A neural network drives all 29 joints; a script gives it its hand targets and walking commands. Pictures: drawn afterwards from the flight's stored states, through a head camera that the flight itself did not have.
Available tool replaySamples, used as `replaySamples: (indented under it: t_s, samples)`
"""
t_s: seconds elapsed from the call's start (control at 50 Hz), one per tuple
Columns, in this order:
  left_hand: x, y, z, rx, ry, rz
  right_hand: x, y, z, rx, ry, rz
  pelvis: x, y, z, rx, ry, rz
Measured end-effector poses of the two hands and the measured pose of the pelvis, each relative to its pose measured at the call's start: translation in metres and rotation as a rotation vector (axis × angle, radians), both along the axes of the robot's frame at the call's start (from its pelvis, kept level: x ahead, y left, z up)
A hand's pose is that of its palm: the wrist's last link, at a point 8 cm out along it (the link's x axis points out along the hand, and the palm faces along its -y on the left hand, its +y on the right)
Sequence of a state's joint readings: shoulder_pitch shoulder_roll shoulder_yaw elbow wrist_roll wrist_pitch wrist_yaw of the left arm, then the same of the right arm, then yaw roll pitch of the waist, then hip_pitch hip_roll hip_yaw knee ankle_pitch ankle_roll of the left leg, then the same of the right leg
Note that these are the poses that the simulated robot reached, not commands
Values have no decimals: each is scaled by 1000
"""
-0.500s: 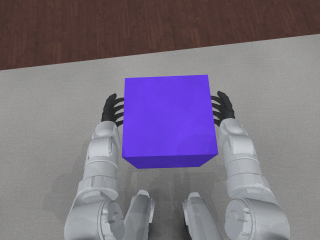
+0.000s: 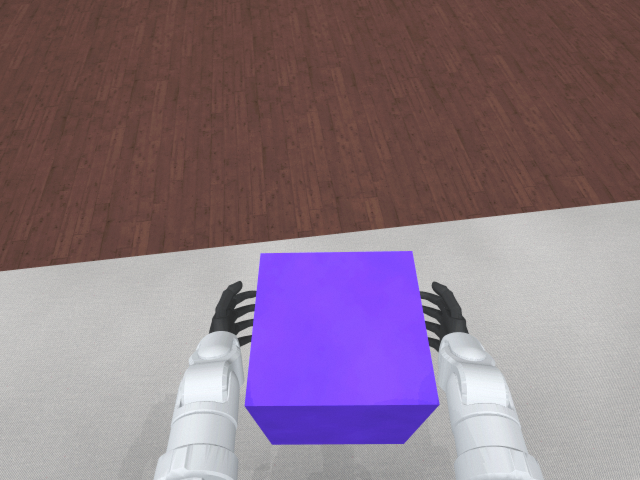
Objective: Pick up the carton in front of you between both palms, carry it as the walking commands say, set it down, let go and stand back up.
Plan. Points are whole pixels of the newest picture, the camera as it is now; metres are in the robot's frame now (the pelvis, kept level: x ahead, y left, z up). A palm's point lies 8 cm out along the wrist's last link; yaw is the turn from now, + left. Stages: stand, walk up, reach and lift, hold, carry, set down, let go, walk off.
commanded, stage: reach and lift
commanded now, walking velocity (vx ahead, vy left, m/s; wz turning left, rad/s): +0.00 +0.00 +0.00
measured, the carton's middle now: (337, 355) +0.32 +0.00 -0.08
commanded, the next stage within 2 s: hold in 1.16 s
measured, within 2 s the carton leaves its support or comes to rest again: neither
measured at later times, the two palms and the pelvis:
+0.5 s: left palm (217, 334) +0.29 +0.15 +0.04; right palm (465, 337) +0.29 -0.15 +0.04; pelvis -0.01 +0.00 +0.01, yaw +0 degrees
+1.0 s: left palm (216, 325) +0.29 +0.15 +0.05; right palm (467, 328) +0.29 -0.15 +0.05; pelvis +0.01 +0.00 +0.02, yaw +0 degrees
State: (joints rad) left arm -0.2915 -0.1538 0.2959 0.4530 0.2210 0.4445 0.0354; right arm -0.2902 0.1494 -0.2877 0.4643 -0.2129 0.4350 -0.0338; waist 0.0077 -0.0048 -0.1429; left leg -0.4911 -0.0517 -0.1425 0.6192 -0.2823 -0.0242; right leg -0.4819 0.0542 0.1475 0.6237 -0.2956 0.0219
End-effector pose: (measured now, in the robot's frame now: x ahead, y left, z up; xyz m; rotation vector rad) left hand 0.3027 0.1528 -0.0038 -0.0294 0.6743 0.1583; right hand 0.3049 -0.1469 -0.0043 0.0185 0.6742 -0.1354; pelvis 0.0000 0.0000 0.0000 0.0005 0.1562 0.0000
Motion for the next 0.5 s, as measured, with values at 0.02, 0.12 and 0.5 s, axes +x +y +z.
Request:
replaySamples:
  t_s: [0.02, 0.12, 0.5]
  samples:
    - [-2, 0, 5, 1, -3, -2, -2, 0, 5, -1, -3, -1, 1, 0, 3, 0, -19, 0]
    - [-8, -1, 30, 23, -14, -24, -11, -1, 30, -24, -14, 11, 4, 0, 12, 0, -109, 0]
    - [-17, -1, 45, 30, 8, -30, -19, -1, 45, -30, 8, 14, -14, 1, 14, 0, -211, 0]
